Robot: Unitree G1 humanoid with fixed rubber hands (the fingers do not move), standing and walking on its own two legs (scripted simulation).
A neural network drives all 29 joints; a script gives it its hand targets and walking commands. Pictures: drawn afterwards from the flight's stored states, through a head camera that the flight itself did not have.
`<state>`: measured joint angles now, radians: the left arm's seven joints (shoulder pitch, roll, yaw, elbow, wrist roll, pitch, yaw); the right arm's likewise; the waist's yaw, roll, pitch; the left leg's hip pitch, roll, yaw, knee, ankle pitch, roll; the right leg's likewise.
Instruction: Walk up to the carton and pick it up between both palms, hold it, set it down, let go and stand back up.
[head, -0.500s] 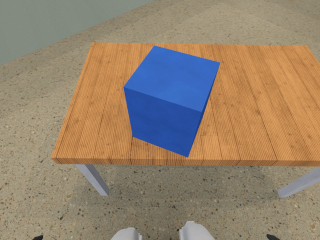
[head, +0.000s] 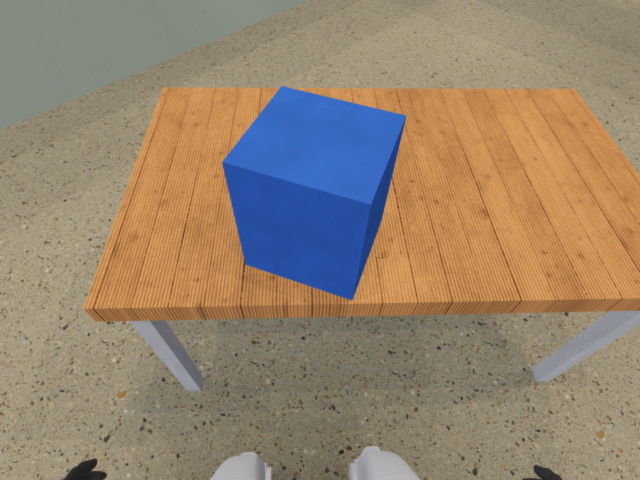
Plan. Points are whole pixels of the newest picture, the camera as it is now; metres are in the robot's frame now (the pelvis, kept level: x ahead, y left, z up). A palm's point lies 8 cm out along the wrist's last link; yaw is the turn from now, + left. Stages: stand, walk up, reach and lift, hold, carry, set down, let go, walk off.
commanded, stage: walk up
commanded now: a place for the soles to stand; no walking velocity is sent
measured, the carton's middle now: (318, 197) +0.56 +0.01 -0.02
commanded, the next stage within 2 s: none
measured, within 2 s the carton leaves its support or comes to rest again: neither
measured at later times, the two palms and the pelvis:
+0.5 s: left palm out of the picture +0.04 +0.32 -0.10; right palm out of the picture +0.08 -0.31 -0.11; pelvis -0.02 +0.00 +0.00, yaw +0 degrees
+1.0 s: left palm out of the picture +0.08 +0.33 -0.10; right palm out of the picture +0.10 -0.30 -0.10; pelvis +0.00 +0.01 +0.00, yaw +0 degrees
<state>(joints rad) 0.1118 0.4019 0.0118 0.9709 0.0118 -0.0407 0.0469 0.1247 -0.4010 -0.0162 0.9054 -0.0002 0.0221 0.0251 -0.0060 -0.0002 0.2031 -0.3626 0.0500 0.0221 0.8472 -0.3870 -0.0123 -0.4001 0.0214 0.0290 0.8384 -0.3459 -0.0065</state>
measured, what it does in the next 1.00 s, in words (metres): stands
